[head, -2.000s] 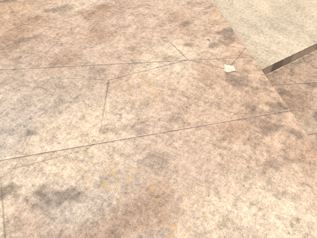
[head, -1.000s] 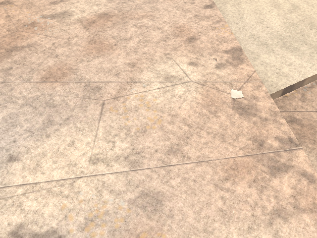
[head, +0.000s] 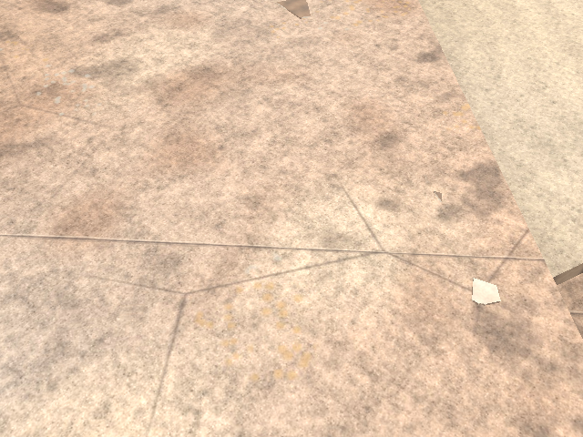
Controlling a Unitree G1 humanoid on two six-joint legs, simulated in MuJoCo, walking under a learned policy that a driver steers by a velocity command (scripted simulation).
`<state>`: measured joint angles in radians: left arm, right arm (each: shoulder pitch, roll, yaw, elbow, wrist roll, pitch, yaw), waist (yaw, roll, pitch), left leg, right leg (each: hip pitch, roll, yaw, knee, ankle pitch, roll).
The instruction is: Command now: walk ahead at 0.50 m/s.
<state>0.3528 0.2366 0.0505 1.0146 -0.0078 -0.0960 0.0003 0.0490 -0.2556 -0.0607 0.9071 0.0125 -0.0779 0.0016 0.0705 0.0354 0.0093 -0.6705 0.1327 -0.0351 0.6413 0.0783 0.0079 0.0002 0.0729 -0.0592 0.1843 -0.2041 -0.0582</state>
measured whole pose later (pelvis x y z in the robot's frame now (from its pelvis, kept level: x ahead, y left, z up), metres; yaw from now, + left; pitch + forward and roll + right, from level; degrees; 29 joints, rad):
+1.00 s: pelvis +0.53 +0.00 +0.00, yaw +11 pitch +1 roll -1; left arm 0.18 0.25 0.07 0.94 0.02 -0.07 0.02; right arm 0.16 -0.28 -0.10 0.86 0.02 -0.01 -0.02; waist 0.01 0.04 0.07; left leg -0.64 0.09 -0.01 0.91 -0.19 -0.01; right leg -0.18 -0.01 -0.20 0.33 -0.17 -0.05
